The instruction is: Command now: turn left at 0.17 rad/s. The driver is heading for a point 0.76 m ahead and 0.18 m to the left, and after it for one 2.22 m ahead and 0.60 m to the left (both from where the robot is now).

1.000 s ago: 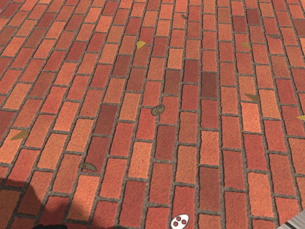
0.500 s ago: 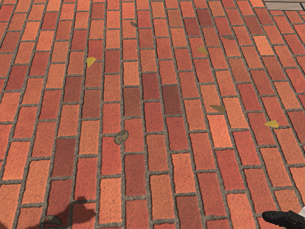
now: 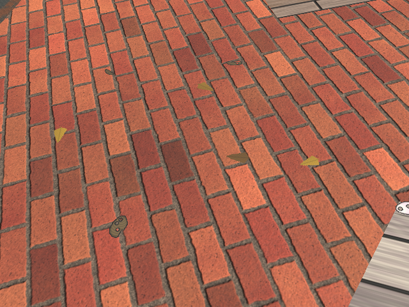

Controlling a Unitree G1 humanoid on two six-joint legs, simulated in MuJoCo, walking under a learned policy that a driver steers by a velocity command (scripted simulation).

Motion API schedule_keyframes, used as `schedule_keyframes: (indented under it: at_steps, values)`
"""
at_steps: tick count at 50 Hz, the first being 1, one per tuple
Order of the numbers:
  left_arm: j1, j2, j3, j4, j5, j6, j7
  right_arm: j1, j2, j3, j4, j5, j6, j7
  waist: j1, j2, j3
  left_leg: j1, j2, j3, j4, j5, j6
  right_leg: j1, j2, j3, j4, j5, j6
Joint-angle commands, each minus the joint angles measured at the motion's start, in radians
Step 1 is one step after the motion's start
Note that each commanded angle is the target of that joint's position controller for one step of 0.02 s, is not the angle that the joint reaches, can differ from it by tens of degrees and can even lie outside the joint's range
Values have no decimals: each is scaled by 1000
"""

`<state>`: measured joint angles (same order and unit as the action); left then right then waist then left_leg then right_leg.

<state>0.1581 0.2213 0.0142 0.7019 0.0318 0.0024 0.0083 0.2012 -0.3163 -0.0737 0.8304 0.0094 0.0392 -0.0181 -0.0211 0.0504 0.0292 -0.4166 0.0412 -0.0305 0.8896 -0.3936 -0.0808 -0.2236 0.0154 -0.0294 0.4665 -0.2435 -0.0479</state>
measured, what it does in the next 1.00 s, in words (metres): steps on the spot, turning left: left foot, then right foot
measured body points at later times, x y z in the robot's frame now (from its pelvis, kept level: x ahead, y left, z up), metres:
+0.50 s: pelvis -0.02 +0.05 +0.01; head +0.01 +0.09 +0.45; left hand +0.05 +0.37 -0.11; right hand +0.18 -0.20 -0.08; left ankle -0.05 +0.12 -0.74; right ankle +0.02 -0.11 -0.66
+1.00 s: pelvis +0.07 +0.04 +0.00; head +0.10 +0.03 +0.45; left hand +0.09 +0.33 -0.11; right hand +0.30 -0.17 -0.12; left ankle -0.02 +0.15 -0.71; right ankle +0.13 -0.07 -0.74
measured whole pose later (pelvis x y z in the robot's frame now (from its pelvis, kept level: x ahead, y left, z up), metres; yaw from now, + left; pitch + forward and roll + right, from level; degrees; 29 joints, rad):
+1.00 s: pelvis +0.07 +0.04 +0.00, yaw +25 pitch +0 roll +0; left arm 0.14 0.24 0.02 0.82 0.01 -0.05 0.00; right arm 0.20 -0.30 -0.04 0.77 0.00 0.03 -0.04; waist 0.00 0.03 0.04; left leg -0.31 0.00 -0.09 0.76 -0.49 -0.08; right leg -0.22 0.02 0.01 0.43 -0.21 -0.02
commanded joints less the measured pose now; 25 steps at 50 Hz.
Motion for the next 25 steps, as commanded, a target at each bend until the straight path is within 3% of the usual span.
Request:
schedule_keyframes:
  at_steps: [1, 3, 5, 9, 12, 14, 15, 16, 17, 18, 19, 20, 21, 24, 25]
  values:
    - [-25, 180, 53, -36, -7, -7, 17, -49, -78, -13, -72, 9, -10, -2, 38, -186, -61, -10, 9, -5, -42, -13, -16, 105, -250, 144, -119, 397, -159]
    - [-4, 211, 68, -22, -15, 8, 25, -60, -83, -12, -89, 13, -6, -2, 58, -177, -61, -41, 11, 8, -41, -69, -16, 153, -300, 185, -109, 423, -192]
    - [-10, 215, 75, -16, -19, 17, 29, -58, -79, -11, -98, 16, 0, -2, 62, -166, -59, -57, 18, 16, -38, -94, -12, 174, -334, 201, -107, 456, -211]
    - [-51, 219, 87, -10, -22, 25, 31, -38, -64, -10, -107, 16, 8, 8, 46, -165, -77, -4, 13, 53, -90, -91, 7, 176, -347, 158, -91, 539, -212]
    - [-82, 229, 96, -4, -35, 31, 35, -7, -62, -12, -108, 17, 12, 25, 16, -174, -97, 87, -6, 93, -234, 2, 46, 163, -338, 102, -48, 530, -177]
    - [-69, 220, 99, 18, -53, 34, 36, 45, -82, -23, -97, 10, 11, 31, -18, -147, -102, 227, -31, 89, -460, 231, 106, 87, -284, 23, 51, 366, -83]
    - [-35, 181, 93, 22, -34, 30, 31, 62, -167, -47, -103, 6, 9, 20, 4, 40, -106, 368, 90, -115, -535, 509, 172, -85, -196, -80, 247, 122, 18]
    - [-124, 135, 74, -42, 5, 23, 32, 72, -273, -68, -123, -7, -1, 12, -12, 263, -73, 442, 330, -465, -543, 831, 372, -380, -12, -100, 473, -384, 117]
    - [-184, 162, 83, -54, -7, 17, 36, 96, -235, -57, -131, -39, -25, 19, -66, 132, -135, 424, 363, -490, -561, 785, 468, -409, -3, 60, 658, -477, 118]
    - [-161, 186, 93, -41, -30, 19, 32, 42, -208, -49, -135, -34, -45, 19, -28, 75, -106, 410, 309, -395, -563, 715, 427, -430, -28, 97, 707, -395, 107]
    - [-131, 196, 100, -18, -35, 19, 35, -20, -189, -47, -143, -13, -54, 14, 3, 37, -78, 398, 244, -324, -556, 634, 363, -444, -42, 103, 691, -301, 103]
    - [-119, 209, 106, -5, -28, 20, 42, -55, -159, -38, -150, 6, -53, 7, 13, 29, -67, 397, 218, -301, -554, 617, 326, -454, -51, 111, 664, -239, 109]
    - [-107, 208, 108, 2, -23, 18, 44, -62, -143, -29, -154, 12, -50, 0, 22, 39, -74, 377, 191, -276, -554, 650, 315, -418, -44, 110, 666, -186, 119]
    - [-82, 183, 103, 8, -33, 9, 40, -32, -148, -29, -159, 3, -40, -9, 20, 47, -100, 389, 159, -259, -554, 659, 316, -383, -19, 102, 618, -111, 141]
    - [-82, 180, 102, 6, -35, 6, 38, -10, -150, -31, -154, 9, -37, -12, 12, 47, -108, 400, 146, -270, -574, 515, 314, -386, -20, 101, 554, -88, 144]
Velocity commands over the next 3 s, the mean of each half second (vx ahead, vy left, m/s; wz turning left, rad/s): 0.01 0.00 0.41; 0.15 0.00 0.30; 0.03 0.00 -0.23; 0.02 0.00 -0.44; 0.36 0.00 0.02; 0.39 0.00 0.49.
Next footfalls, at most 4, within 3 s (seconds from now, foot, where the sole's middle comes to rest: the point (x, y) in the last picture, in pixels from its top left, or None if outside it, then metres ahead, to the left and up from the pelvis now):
0.30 left None -0.01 0.13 -0.78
0.80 right None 0.18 -0.04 -0.78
1.08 left None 0.06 0.19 -0.78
2.00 left None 0.18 0.18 -0.78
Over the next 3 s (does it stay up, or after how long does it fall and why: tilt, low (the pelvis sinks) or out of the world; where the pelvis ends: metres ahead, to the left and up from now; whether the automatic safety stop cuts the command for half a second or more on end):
stays up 0.55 0.06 -0.02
